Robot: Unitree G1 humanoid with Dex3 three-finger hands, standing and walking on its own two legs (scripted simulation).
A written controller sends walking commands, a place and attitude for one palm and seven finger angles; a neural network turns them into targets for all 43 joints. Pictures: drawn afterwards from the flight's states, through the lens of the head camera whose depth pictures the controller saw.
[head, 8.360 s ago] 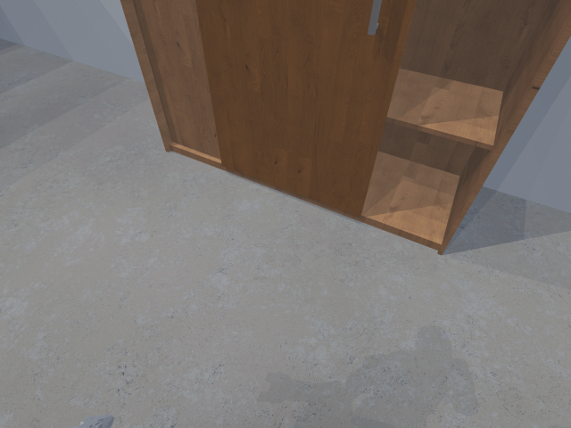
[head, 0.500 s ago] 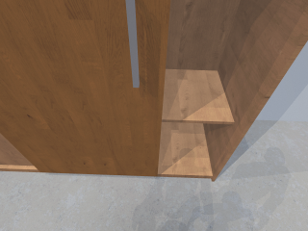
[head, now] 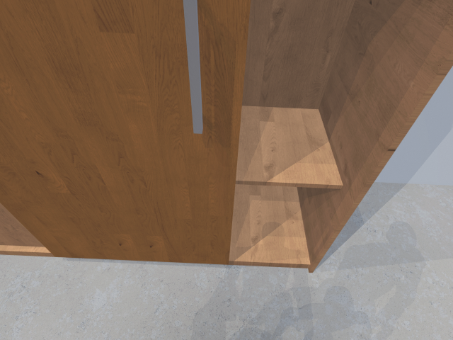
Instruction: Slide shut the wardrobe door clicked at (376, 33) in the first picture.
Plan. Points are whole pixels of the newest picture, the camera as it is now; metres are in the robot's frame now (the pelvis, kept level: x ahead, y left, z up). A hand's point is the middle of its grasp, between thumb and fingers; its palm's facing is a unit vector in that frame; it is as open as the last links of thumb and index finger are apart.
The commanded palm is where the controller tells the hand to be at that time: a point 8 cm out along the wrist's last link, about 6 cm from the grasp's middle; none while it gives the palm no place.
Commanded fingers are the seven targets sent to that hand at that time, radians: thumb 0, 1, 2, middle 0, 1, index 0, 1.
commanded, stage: shuffle to correct the standing spot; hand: left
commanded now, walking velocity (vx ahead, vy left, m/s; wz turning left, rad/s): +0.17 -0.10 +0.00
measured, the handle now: (195, 70) +0.53 +0.10 +0.22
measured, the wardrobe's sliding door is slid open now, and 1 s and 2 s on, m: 0.37 0.37 0.37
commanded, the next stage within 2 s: come to a stop and stand still in 0.10 s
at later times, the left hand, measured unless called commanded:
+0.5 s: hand out of the picture +0.05 +0.14 -0.18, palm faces +0.08 -0.98 -0.18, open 7.4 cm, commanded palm none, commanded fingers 0.00 0.90 0.90 -0.20 -0.30 -0.20 -0.30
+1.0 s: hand out of the picture +0.11 +0.21 -0.18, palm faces -0.01 -0.97 -0.25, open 7.4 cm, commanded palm none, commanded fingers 0.00 0.90 0.90 -0.20 -0.30 -0.20 -0.30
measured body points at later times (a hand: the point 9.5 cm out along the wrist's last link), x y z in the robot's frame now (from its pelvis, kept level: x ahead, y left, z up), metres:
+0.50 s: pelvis +0.08 -0.02 +0.00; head +0.11 -0.02 +0.45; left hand +0.05 +0.19 -0.16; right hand +0.10 -0.25 -0.16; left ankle +0.03 +0.09 -0.74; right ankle -0.02 -0.13 -0.72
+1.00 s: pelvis +0.05 +0.02 -0.01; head +0.07 +0.02 +0.44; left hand +0.11 +0.26 -0.16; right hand +0.12 -0.21 -0.16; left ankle +0.05 +0.09 -0.74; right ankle -0.02 -0.13 -0.74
